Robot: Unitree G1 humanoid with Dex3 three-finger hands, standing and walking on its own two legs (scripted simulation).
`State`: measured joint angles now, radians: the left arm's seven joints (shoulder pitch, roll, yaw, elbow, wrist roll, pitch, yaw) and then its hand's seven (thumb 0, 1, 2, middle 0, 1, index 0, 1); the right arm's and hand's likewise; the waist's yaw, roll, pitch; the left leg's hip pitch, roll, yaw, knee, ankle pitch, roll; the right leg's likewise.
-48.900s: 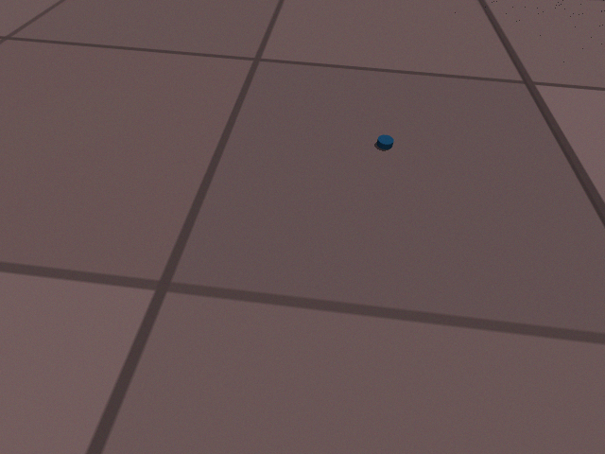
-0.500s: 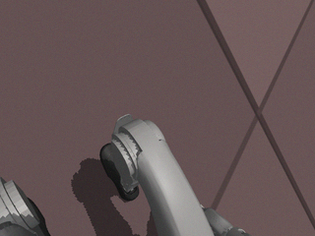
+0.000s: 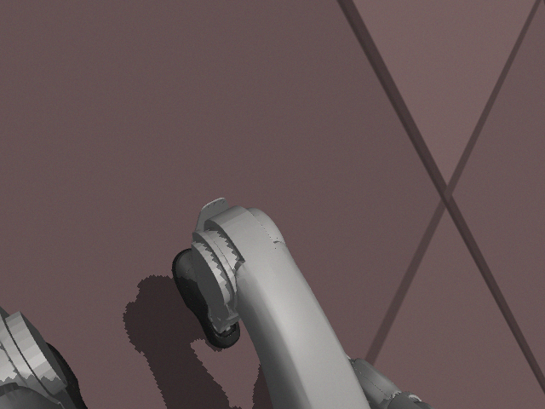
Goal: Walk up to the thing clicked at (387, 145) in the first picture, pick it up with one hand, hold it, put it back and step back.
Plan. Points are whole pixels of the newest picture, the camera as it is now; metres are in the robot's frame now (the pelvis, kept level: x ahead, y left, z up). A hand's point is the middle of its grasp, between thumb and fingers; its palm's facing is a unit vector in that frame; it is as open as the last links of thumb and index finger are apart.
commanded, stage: close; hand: left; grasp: from above
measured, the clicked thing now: out of the picture +0.49 +0.31 -0.30
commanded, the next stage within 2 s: settle in 0.18 s
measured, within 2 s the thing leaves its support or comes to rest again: leaves its support in 0.62 s
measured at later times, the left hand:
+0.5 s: hand out of the picture +0.48 +0.30 -0.28, palm faces -0.44 -0.16 -0.88, open 10.2 cm
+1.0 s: hand out of the picture +0.48 +0.33 -0.19, palm faces -0.44 -0.13 -0.89, open 10.0 cm
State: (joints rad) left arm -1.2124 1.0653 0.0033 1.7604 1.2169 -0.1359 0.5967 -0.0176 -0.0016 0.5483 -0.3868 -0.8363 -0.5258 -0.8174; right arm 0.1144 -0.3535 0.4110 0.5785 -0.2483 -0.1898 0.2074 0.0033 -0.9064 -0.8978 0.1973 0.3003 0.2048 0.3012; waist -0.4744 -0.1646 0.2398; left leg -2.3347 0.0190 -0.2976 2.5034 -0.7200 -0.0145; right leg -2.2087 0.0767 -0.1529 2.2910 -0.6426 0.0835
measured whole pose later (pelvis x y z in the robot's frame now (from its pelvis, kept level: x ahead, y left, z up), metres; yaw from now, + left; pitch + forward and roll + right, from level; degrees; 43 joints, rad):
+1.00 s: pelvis +0.00 +0.00 +0.01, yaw +3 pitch +34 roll -14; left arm -1.08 0.84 0.00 1.42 1.17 -0.04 0.31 0.00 -0.02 0.48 -0.56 -0.61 -0.71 -0.62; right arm 0.19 -0.36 0.21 0.61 -0.16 -0.08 0.21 0.00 -0.91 -0.90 0.20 0.30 0.21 0.30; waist -0.35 -0.02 0.05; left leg -2.36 0.00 -0.23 2.44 -0.70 -0.01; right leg -2.25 0.04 -0.11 2.29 -0.66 0.05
